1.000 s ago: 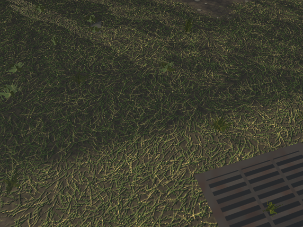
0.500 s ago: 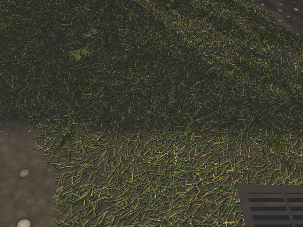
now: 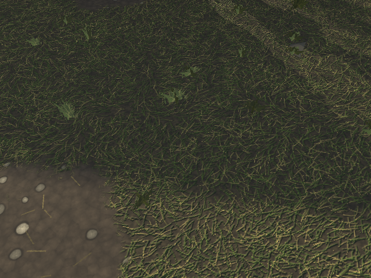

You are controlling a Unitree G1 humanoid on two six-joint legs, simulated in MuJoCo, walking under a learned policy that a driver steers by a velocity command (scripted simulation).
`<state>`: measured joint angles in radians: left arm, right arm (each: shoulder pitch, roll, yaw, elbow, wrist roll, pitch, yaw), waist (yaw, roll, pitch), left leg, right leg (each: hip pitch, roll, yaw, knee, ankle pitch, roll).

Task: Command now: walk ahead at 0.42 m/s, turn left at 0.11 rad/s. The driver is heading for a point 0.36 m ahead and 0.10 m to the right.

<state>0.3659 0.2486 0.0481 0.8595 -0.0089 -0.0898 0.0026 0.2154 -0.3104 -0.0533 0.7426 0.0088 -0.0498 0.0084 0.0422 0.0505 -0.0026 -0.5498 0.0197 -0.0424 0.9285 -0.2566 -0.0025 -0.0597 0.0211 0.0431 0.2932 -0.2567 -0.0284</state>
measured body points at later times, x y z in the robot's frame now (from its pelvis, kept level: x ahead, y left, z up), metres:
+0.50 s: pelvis +0.24 +0.05 +0.00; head +0.28 +0.05 +0.45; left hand +0.42 +0.31 -0.11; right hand +0.28 -0.23 -0.12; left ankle +0.24 +0.16 -0.75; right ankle +0.31 -0.10 -0.69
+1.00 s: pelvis +0.36 +0.02 -0.01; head +0.37 +0.03 +0.44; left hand +0.53 +0.25 -0.14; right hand +0.39 -0.25 -0.15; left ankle +0.37 +0.16 -0.75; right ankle +0.40 -0.09 -0.75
